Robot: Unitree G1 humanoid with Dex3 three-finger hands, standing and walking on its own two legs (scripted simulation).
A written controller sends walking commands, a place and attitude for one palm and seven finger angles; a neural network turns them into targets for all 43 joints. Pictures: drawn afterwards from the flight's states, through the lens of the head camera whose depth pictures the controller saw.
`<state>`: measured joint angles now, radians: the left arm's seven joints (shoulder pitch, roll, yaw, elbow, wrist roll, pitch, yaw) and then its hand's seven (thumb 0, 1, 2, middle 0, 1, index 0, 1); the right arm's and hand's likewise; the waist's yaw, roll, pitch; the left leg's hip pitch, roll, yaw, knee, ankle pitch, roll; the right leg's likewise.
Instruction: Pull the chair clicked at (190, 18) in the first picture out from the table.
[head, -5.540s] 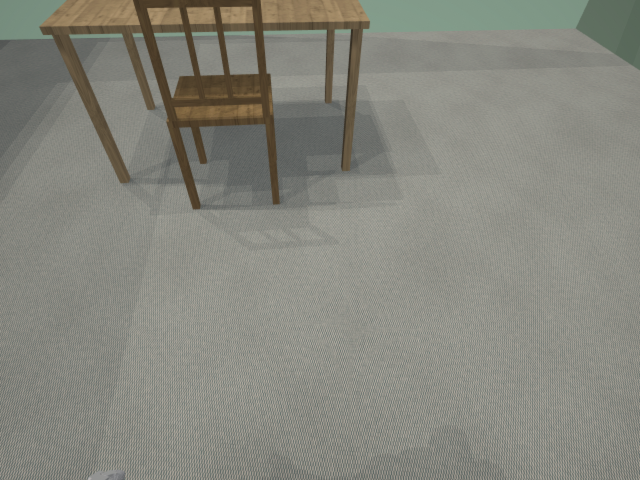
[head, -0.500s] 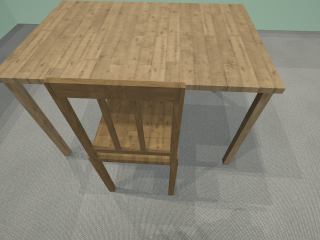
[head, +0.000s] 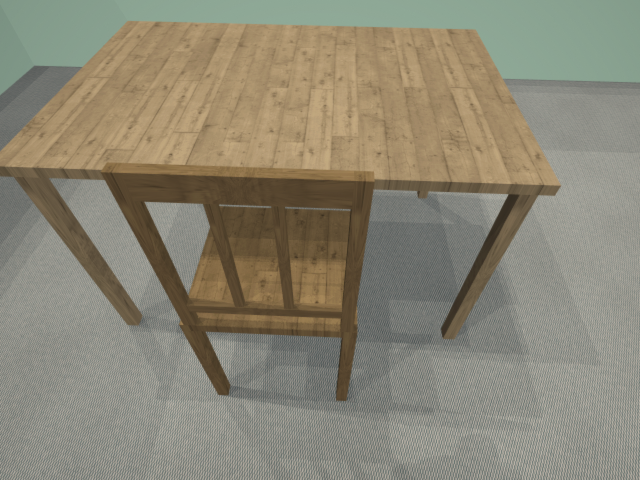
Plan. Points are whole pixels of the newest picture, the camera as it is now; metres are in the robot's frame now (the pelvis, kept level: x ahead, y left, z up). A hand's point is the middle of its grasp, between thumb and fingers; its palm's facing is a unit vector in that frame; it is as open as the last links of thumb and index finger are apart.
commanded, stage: look again from close up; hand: left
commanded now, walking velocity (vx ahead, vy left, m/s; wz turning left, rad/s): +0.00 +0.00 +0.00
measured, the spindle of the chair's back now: (227, 260) +0.48 +0.21 -0.08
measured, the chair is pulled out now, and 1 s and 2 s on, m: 0.00 0.00 0.00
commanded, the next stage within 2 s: raise the hand toward the chair's back in 0.78 s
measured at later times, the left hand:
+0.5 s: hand out of the picture +0.01 +0.17 -0.17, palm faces +0.03 -0.98 -0.21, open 7.3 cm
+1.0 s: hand out of the picture +0.08 +0.18 -0.12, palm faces +0.23 -0.94 -0.24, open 7.3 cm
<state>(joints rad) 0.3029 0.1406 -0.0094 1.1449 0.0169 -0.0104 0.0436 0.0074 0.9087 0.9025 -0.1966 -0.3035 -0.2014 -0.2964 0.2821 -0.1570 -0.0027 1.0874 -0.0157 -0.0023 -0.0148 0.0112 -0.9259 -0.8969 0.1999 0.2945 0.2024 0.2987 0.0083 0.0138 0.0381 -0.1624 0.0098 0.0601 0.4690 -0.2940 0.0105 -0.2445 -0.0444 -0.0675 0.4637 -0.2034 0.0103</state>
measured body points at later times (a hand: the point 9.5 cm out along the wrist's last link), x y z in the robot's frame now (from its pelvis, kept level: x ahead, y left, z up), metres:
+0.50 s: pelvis +0.01 -0.01 +0.00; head +0.02 -0.02 +0.45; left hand +0.01 +0.22 -0.15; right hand +0.00 -0.22 -0.17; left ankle -0.03 +0.11 -0.74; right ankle +0.03 -0.13 -0.74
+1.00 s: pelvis +0.01 -0.01 +0.00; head +0.01 -0.02 +0.45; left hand +0.07 +0.23 -0.10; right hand +0.05 -0.25 -0.15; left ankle -0.03 +0.11 -0.74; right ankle +0.03 -0.13 -0.74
